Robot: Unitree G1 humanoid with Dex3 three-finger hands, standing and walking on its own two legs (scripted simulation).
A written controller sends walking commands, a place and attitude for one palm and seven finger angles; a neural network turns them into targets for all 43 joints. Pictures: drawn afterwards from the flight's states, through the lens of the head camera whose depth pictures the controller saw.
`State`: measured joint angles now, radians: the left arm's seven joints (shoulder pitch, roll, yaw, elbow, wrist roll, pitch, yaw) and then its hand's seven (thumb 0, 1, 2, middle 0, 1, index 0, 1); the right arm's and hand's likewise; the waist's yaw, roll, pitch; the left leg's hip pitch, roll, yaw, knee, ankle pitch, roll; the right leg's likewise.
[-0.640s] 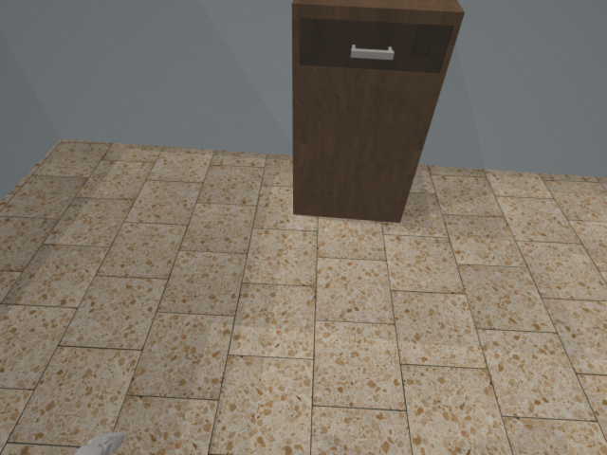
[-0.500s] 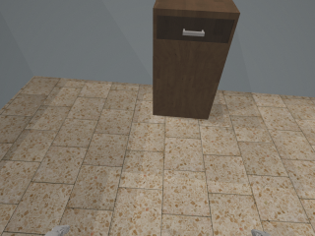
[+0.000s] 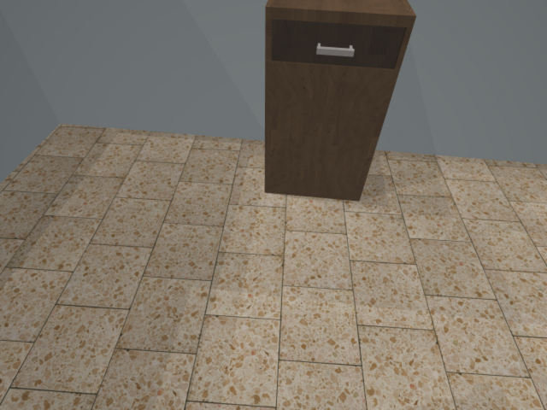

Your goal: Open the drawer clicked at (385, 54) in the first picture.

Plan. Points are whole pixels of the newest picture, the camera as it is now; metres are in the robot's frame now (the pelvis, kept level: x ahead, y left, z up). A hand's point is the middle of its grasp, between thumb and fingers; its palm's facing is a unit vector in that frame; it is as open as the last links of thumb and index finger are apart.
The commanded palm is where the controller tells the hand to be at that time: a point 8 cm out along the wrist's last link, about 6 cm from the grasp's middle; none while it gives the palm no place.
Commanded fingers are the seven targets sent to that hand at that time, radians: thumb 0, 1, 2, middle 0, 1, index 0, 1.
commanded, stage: stand and wait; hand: left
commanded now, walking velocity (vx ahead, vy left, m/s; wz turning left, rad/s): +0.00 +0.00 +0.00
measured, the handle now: (334, 49) +1.26 -0.14 +0.01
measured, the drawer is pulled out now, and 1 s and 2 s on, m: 0.00 0.00 0.00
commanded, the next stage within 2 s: look at it before walking up in 0.26 s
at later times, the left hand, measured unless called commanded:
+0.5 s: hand out of the picture +0.07 +0.24 -0.16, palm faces -0.03 -0.94 -0.33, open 7.4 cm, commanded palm none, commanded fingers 0.00 0.90 0.90 -0.20 -0.30 -0.20 -0.30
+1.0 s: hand out of the picture +0.08 +0.25 -0.15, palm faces -0.03 -0.94 -0.34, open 7.4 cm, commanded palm none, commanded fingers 0.00 0.90 0.90 -0.20 -0.30 -0.20 -0.30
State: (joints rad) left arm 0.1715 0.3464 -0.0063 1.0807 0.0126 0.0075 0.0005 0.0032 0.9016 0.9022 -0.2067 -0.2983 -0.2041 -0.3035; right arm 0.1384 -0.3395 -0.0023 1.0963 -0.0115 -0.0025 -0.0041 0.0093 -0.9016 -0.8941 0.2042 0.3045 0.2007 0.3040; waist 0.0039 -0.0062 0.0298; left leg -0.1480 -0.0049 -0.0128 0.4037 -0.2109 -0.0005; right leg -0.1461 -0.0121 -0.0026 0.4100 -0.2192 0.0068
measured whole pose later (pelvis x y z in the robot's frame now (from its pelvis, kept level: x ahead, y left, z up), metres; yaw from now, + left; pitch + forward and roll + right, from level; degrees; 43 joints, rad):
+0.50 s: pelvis +0.00 +0.00 +0.00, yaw +0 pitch -2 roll +0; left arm 0.15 0.34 -0.01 1.09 0.01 0.00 0.00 0.00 0.90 0.90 -0.21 -0.30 -0.20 -0.30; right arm 0.13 -0.33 0.00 1.12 -0.01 -0.01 0.00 0.01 -0.90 -0.89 0.20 0.30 0.20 0.30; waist 0.00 -0.01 0.02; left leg -0.15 0.00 -0.01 0.38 -0.20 0.00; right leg -0.15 -0.01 0.00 0.39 -0.20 0.01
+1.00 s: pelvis +0.01 +0.00 +0.00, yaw +0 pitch -2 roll +0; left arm 0.15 0.34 -0.01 1.09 0.01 0.00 0.00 0.00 0.90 0.90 -0.21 -0.30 -0.20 -0.30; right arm 0.11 -0.33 0.00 1.11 -0.01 -0.01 0.00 0.01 -0.90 -0.89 0.20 0.30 0.20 0.30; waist 0.01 -0.01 0.02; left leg -0.12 0.00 -0.01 0.36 -0.20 0.00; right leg -0.12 -0.01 0.00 0.36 -0.21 0.01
